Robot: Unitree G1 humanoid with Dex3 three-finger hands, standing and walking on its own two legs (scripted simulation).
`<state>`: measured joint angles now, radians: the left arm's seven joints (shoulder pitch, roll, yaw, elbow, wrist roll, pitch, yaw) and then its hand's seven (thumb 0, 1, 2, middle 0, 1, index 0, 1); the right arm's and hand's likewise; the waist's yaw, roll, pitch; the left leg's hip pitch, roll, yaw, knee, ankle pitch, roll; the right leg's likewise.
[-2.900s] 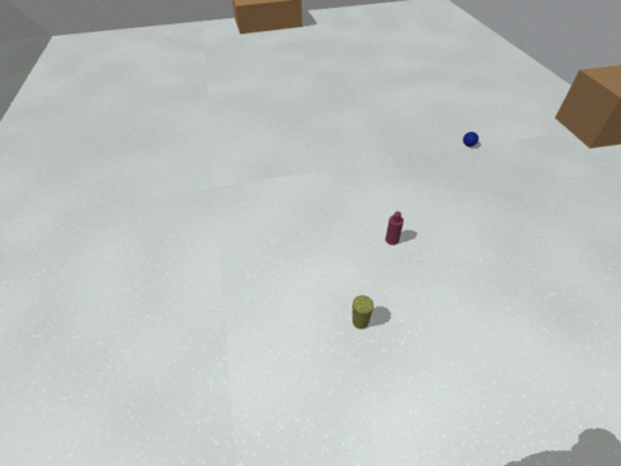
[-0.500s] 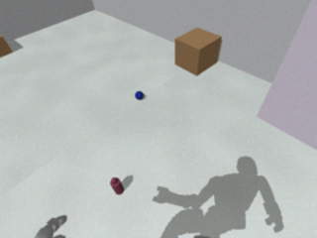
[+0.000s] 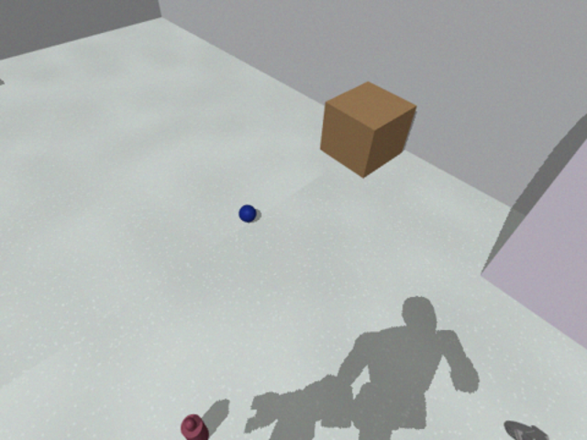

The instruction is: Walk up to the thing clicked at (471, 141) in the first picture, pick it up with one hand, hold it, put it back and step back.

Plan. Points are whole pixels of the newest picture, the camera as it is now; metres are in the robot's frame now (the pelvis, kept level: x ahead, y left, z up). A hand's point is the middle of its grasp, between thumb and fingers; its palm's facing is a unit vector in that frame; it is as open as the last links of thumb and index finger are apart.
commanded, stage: walk up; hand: left
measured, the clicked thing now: (247, 213) +1.15 +0.20 -0.72
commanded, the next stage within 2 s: none
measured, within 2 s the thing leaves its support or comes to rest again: neither
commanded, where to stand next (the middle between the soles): +0.79 +0.00 m, yaw +2 degrees
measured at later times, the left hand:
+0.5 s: hand (151, 366) +0.27 +0.24 -0.11, palm faces +0.02 -0.92 -0.40, open 7.4 cm
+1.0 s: hand (164, 262) +0.48 +0.28 -0.13, palm faces -0.05 -0.94 -0.35, open 7.4 cm
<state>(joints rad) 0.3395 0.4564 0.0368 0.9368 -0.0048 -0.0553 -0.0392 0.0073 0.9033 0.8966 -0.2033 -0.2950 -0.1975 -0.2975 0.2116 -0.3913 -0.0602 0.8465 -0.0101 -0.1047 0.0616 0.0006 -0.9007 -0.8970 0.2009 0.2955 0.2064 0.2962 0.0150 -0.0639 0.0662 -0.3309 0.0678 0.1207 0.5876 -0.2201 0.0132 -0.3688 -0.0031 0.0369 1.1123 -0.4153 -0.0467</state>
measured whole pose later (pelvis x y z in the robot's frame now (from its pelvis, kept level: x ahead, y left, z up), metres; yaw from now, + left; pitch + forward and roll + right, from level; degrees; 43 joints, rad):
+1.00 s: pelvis +0.42 +0.00 +0.01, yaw +1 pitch -2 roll +1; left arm 0.26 0.43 0.05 0.94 0.01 -0.04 -0.08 0.00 0.90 0.90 -0.20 -0.30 -0.20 -0.30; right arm 0.34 -0.42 -0.05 0.88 -0.02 -0.08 0.06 0.00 -0.90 -0.90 0.20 0.30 0.21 0.30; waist -0.03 -0.04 0.07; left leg -0.14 0.03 0.12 0.47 -0.29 0.02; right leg -0.51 -0.11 -0.02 0.74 -0.21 -0.01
